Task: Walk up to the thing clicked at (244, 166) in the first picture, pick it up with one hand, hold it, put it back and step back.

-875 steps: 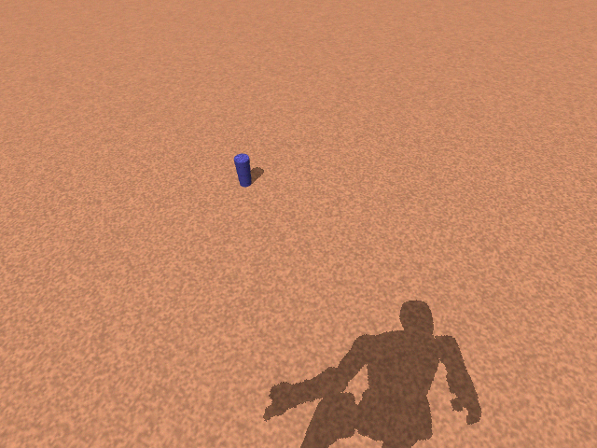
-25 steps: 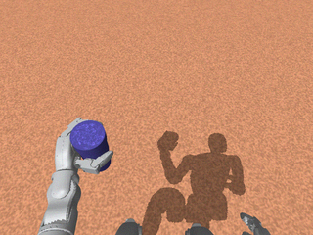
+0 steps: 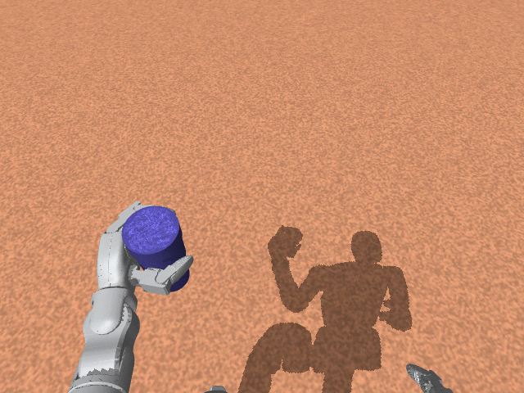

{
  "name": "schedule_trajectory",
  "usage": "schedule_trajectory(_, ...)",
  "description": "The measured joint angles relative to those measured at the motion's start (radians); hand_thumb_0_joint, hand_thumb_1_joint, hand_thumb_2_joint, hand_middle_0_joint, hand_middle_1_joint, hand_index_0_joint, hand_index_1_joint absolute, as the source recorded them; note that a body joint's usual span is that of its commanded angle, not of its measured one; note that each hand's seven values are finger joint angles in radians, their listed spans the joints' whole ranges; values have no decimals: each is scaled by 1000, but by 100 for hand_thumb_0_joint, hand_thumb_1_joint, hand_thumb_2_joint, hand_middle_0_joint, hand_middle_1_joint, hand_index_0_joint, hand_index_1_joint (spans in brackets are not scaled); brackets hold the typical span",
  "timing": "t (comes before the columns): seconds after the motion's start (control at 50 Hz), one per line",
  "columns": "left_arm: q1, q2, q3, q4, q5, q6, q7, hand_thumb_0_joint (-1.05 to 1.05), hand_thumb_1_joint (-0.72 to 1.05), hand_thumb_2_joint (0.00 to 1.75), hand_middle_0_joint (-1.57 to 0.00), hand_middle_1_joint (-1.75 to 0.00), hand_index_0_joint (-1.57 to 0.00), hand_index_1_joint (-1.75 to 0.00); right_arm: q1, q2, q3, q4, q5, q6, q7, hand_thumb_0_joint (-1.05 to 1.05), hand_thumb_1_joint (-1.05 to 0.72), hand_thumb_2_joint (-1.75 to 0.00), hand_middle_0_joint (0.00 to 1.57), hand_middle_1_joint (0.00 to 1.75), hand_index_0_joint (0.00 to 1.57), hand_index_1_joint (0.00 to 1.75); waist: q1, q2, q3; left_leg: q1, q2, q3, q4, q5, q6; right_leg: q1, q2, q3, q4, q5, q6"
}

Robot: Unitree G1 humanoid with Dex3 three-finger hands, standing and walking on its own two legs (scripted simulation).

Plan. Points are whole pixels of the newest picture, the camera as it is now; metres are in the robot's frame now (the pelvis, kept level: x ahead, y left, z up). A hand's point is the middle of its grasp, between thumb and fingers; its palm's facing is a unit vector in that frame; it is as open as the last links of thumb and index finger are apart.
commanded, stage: hold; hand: left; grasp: from the side
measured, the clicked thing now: (162, 255) +0.34 +0.17 +0.01
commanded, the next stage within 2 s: none
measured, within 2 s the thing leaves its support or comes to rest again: neither
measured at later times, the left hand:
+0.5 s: hand (158, 251) +0.32 +0.17 +0.05, palm faces +0.12 -0.99 -0.03, open 9.5 cm
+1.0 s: hand (157, 254) +0.32 +0.17 +0.06, palm faces +0.13 -0.99 -0.02, open 9.5 cm
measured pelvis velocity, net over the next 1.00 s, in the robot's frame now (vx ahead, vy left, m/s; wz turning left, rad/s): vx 0.00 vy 0.00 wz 0.00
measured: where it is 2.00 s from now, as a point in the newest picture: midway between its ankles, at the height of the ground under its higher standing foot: outside the picture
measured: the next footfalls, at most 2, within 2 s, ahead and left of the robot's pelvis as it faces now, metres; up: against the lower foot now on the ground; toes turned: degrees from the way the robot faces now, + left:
none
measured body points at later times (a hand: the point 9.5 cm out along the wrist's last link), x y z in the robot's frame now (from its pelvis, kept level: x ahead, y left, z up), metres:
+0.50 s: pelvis +0.00 +0.00 +0.01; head +0.05 +0.01 +0.46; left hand +0.31 +0.22 +0.05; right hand +0.13 -0.24 -0.10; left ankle +0.01 +0.13 -0.69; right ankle -0.01 -0.13 -0.69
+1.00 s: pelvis +0.00 +0.00 +0.02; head +0.04 +0.01 +0.47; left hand +0.30 +0.22 +0.06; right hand +0.12 -0.24 -0.09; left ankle +0.01 +0.13 -0.69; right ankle -0.01 -0.13 -0.69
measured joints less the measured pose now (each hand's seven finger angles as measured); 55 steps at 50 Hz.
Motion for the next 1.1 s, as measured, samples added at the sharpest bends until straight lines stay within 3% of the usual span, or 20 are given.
schedule_trajectory(1.1, 12, -18, -25, 25, 19, -22, 17, 0, -30, 106, -73, -100, -76, -101, -9, 4, -4, 12, -2, 4, 14, 1, -91, -91, 20, 30, 20, 30, 11, -6, 42, 148, -10, 13, -126, 63, 5, 142, -8, 9, -119, 62, 5)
